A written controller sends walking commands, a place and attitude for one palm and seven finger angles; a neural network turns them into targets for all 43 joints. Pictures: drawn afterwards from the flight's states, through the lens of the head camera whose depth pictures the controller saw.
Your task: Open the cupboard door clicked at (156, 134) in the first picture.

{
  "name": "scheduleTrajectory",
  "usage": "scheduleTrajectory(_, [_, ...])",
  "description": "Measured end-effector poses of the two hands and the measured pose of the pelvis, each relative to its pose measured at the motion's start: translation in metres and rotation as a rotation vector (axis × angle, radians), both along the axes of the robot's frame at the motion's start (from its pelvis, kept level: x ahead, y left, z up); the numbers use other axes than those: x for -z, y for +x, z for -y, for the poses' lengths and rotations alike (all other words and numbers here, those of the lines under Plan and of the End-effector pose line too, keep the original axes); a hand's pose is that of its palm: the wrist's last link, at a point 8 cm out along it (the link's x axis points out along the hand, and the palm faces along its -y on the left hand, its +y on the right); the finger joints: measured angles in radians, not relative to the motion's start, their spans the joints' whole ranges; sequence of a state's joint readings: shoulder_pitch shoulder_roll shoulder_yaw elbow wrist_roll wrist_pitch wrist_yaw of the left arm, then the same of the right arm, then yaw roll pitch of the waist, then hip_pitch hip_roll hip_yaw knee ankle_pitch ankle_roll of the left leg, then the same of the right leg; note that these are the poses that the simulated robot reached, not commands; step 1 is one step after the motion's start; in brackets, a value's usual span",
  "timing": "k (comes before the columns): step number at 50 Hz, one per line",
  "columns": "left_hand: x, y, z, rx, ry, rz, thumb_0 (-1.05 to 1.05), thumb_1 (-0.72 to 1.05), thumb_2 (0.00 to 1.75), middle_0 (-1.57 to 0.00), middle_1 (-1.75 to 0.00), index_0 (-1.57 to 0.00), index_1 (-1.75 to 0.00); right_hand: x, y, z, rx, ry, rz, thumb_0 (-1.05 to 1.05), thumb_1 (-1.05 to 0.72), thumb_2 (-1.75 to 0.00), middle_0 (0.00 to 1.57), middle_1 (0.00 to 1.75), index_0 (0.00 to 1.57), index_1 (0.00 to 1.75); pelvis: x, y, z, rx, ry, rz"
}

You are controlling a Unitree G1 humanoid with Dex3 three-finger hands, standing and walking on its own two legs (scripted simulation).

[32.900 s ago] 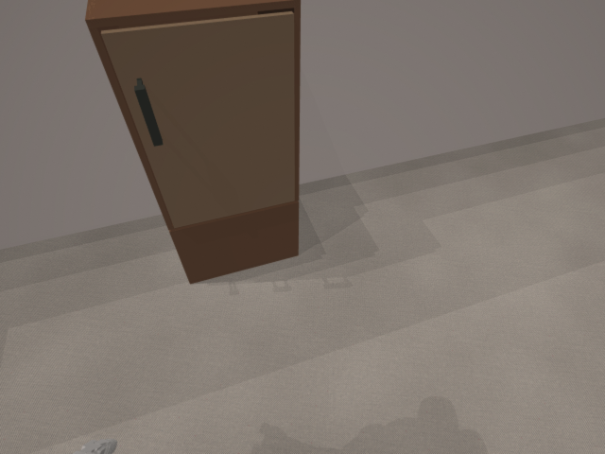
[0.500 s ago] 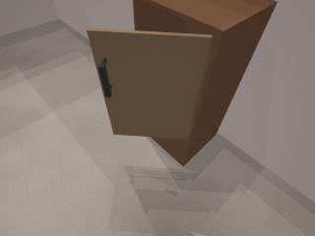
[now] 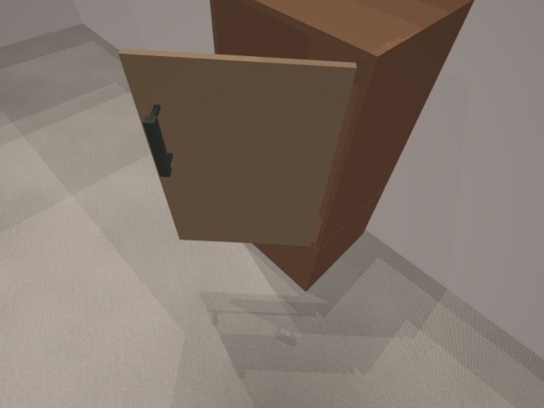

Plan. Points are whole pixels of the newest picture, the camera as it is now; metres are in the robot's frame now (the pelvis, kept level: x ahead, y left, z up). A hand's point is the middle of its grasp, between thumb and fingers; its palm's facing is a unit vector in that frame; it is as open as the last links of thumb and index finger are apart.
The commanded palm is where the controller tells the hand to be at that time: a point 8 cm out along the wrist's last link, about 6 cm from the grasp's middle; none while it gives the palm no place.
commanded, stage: come to a stop and stand still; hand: left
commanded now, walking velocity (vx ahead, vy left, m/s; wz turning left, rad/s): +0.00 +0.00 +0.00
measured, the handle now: (160, 141) +0.59 +0.26 +0.01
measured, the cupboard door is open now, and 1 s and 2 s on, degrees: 43 43 43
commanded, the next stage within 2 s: look again from close up in 0.70 s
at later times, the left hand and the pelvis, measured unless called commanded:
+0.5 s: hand out of the picture -0.01 +0.17 -0.16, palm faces +0.00 -0.97 -0.25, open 7.4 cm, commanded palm none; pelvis -0.03 -0.02 +0.01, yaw -1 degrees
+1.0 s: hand out of the picture +0.00 +0.15 -0.16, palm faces +0.02 -0.97 -0.23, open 7.3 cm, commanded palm none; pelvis +0.00 -0.03 +0.01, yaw +0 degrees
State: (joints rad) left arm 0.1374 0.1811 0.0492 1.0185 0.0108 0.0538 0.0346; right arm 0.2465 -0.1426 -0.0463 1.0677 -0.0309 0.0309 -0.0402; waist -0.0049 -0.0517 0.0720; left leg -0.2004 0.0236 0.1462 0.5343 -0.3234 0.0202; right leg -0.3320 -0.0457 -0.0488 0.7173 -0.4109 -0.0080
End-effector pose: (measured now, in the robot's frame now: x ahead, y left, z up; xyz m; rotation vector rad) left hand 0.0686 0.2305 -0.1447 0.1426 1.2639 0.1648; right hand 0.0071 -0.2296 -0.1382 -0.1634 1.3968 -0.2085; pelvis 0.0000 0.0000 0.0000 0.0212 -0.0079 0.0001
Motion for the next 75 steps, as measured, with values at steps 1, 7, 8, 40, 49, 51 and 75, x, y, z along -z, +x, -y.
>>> scheduleTrajectory(1, [0.000, -0.004, -0.001, -0.004, 0.005, -0.006, 0.00, 0.91, 0.90, -0.20, -0.30, -0.20, -0.30, 0.001, 0.003, 0.001, -0.007, 0.002, 0.008, 0.00, -0.91, -0.90, 0.20, 0.30, 0.20, 0.30, 0.000, -0.001, 0.001, 0.000, 0.001, 0.001])
scheduleTrajectory(7, [-0.004, -0.037, -0.006, 0.029, 0.066, -0.029, 0.00, 0.91, 0.90, -0.20, -0.30, -0.20, -0.30, 0.012, 0.029, 0.004, -0.007, 0.045, 0.150, 0.00, -0.91, -0.90, 0.20, 0.30, 0.20, 0.30, 0.008, -0.010, 0.003, 0.005, -0.002, 0.006])
scheduleTrajectory(8, [-0.006, -0.042, -0.007, 0.028, 0.072, -0.037, 0.00, 0.91, 0.90, -0.20, -0.30, -0.20, -0.30, 0.011, 0.032, 0.002, -0.011, 0.052, 0.175, 0.00, -0.91, -0.90, 0.20, 0.30, 0.20, 0.30, 0.007, -0.012, 0.003, 0.006, 0.002, 0.013])
scheduleTrajectory(40, [-0.016, -0.075, 0.029, 0.014, 0.032, -0.119, 0.01, 0.92, 0.90, -0.20, -0.30, -0.20, -0.30, 0.008, -0.079, 0.000, 0.011, 0.121, -0.124, 0.00, -0.91, -0.90, 0.20, 0.30, 0.20, 0.30, -0.007, -0.014, 0.026, 0.000, 0.000, 0.005])
scheduleTrajectory(49, [-0.014, -0.069, 0.034, 0.003, 0.028, -0.132, 0.01, 0.92, 0.90, -0.20, -0.30, -0.20, -0.30, 0.011, -0.044, -0.003, -0.001, 0.127, -0.067, 0.00, -0.91, -0.90, 0.20, 0.30, 0.20, 0.30, -0.007, -0.003, 0.029, 0.001, 0.000, 0.002])
scheduleTrajectory(51, [-0.014, -0.068, 0.035, -0.001, 0.027, -0.133, 0.01, 0.92, 0.90, -0.20, -0.30, -0.20, -0.30, 0.011, -0.033, -0.002, -0.006, 0.124, -0.047, 0.00, -0.91, -0.90, 0.20, 0.30, 0.20, 0.30, -0.007, 0.000, 0.029, 0.002, 0.000, 0.003])
scheduleTrajectory(75, [-0.012, -0.052, 0.037, -0.018, 0.017, -0.121, 0.00, 0.92, 0.90, -0.20, -0.30, -0.20, -0.30, 0.006, 0.012, 0.018, -0.041, 0.069, 0.000, 0.01, -0.92, -0.90, 0.20, 0.30, 0.20, 0.30, -0.008, 0.018, 0.033, -0.005, -0.005, 0.004])
